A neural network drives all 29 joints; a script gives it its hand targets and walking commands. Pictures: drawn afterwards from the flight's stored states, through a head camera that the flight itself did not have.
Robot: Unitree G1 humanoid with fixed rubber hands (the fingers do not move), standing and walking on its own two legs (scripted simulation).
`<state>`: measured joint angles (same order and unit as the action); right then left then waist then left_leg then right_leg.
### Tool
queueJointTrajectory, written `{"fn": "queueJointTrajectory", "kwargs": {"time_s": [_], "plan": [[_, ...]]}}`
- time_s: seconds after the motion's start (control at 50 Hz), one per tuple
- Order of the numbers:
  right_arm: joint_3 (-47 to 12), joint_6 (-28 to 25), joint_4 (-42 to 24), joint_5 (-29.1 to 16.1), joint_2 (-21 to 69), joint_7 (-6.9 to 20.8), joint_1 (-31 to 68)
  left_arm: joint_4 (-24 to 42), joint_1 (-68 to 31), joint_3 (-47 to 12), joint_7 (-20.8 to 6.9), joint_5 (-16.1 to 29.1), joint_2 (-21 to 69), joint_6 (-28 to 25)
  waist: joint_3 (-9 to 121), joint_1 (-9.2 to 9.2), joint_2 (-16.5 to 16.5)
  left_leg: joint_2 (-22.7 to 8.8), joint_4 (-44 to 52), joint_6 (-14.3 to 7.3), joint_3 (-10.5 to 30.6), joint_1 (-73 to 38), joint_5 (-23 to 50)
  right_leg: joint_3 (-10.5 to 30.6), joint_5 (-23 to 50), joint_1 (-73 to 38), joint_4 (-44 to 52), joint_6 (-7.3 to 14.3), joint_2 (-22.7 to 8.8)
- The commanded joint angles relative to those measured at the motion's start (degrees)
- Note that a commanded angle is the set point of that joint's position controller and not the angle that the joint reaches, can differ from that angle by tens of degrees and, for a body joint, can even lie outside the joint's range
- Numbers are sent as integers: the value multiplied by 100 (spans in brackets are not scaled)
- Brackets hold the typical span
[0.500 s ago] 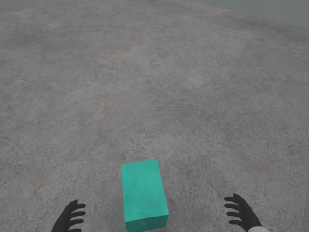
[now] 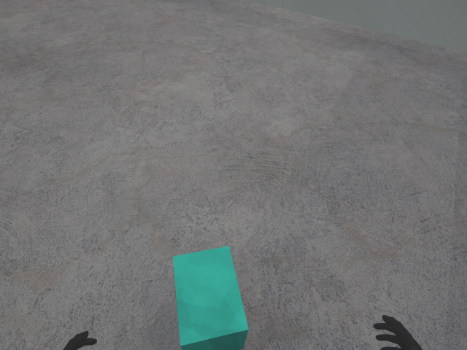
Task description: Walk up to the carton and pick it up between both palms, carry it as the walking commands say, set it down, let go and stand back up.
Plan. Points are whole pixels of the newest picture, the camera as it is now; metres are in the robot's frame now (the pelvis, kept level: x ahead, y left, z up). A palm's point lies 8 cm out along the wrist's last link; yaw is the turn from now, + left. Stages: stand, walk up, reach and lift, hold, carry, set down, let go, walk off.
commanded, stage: stand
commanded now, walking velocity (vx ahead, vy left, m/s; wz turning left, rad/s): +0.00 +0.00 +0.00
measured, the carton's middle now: (208, 303) +0.42 +0.07 -0.64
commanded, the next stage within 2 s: none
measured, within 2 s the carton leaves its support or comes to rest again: neither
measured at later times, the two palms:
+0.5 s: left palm out of the picture +0.09 +0.29 -0.10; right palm out of the picture +0.10 -0.32 -0.09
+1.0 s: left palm out of the picture +0.07 +0.29 -0.10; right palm out of the picture +0.07 -0.33 -0.09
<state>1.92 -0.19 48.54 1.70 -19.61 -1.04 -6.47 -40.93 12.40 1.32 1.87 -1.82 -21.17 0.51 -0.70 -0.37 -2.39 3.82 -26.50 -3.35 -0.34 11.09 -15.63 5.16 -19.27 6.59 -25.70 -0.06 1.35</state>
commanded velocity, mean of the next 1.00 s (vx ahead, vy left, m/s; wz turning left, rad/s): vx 0.00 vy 0.00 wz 0.00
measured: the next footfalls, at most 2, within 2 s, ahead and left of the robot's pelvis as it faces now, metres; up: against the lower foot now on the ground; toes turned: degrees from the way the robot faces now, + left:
none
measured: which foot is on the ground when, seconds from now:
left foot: down 0.00-1.00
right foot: down 0.00-1.00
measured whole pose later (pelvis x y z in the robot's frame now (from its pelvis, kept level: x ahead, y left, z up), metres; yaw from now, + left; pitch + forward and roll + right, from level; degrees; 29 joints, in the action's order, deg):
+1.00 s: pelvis -0.02 -0.02 +0.01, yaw +1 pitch -2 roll +0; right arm 0.3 -0.2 61.0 0.7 -22.0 -0.6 -5.0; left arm -55.4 8.0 -0.1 1.4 -0.9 -23.2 -0.3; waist -2.2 -0.6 -1.5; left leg 2.0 -20.4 -1.4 1.4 7.9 -10.4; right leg 3.6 -13.7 3.0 -18.8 1.4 2.6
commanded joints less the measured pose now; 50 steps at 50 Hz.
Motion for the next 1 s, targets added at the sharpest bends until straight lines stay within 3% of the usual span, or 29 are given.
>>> {"fn": "queueJointTrajectory", "kwargs": {"time_s": [0.0,0.04,0.08,0.1,0.12,0.2,0.22,0.24,0.36,0.4,0.44,0.46,0.54,0.58,0.62,0.66,0.68,0.84,0.88,0.96,0.98], "plan": [[189,-78,-51,-12,-967,-32,99,119,55,176,51,30,-778,-64,332,13,180,-901,206,172,823,-750,2399,372,2022,331,226,9,-594],[179,-70,-56,-22,-992,-24,254,82,-74,163,27,22,-786,-92,306,51,96,-867,244,198,802,-708,2297,323,1956,323,258,-31,-568],[171,-77,7,11,-1049,-2,326,-56,-17,150,53,39,-831,-86,429,38,289,-884,252,190,802,-802,2285,356,2015,218,333,-24,-593],[175,-87,33,-52,-958,3,297,-69,-160,157,45,37,-912,-88,392,-32,11,-867,322,236,778,-829,2249,305,1991,271,356,-13,-578],[150,-83,99,-26,-1058,-16,219,-76,-210,163,37,27,-881,-93,387,-24,232,-851,292,233,759,-769,2259,371,2012,227,401,-24,-592],[134,-53,270,-36,-974,-2,192,-270,-84,122,56,43,-904,-100,268,24,186,-882,386,204,795,-789,2038,357,1890,202,483,2,-629],[100,-50,291,-37,-964,-9,235,-284,-156,106,43,45,-927,-108,198,-36,148,-871,413,226,816,-741,1999,365,1824,195,547,-16,-615],[98,-54,318,-18,-1015,-6,352,-320,-227,106,46,56,-921,-99,247,8,330,-858,416,221,761,-728,1864,431,1749,195,588,12,-642],[103,-47,481,-47,-1079,-5,395,-563,-319,89,21,58,-1032,-128,191,-32,15,-902,496,236,794,-826,1775,366,1679,230,721,4,-619],[101,-32,527,-38,-1172,-15,360,-642,-191,74,14,73,-979,-127,37,18,147,-876,496,210,794,-665,1585,449,1589,202,819,0,-653],[81,-20,625,-55,-1094,-2,328,-646,-424,92,8,44,-1043,-133,136,-63,85,-885,534,253,831,-734,1440,478,1456,229,864,26,-678],[111,-26,614,-55,-1165,13,443,-645,-487,59,0,70,-972,-137,170,-66,206,-895,561,250,795,-810,1450,493,1397,260,871,27,-667],[47,-31,762,-73,-1069,30,264,-792,-398,72,11,82,-1050,-150,129,-37,36,-916,627,242,861,-749,1531,447,1424,153,887,41,-651],[62,-26,754,-55,-1195,22,483,-849,-482,26,-6,69,-975,-147,24,-14,301,-932,649,233,871,-681,1431,405,1290,242,920,14,-617],[48,-16,783,-52,-1135,33,428,-944,-396,46,-19,74,-1040,-167,31,12,147,-908,685,225,892,-646,1365,404,1244,165,931,22,-625],[47,-29,848,-72,-1134,37,411,-985,-401,56,-24,73,-1091,-184,59,11,280,-930,703,213,867,-695,1338,488,1185,184,924,58,-664],[42,-44,879,-97,-1205,16,354,-988,-522,38,-45,78,-1052,-148,-42,-21,138,-925,746,243,911,-625,1222,446,1076,219,1026,40,-629],[36,-44,1030,-96,-1213,21,326,-1128,-565,61,-36,111,-1162,-158,290,-22,268,-958,719,222,896,-851,1610,460,1467,5,983,45,-669],[-21,-38,979,-111,-1114,45,382,-1172,-551,34,-18,107,-1150,-154,154,-35,110,-942,735,207,913,-779,1724,368,1527,50,927,26,-644],[30,-62,1016,-75,-1308,-9,407,-1227,-586,35,-33,97,-1076,-134,119,18,365,-966,706,183,905,-725,1653,420,1322,99,991,54,-686],[-9,-51,1031,-80,-1208,8,426,-1258,-484,27,-30,98,-1133,-136,70,67,151,-964,742,210,938,-682,1561,363,1304,104,973,47,-668]]}}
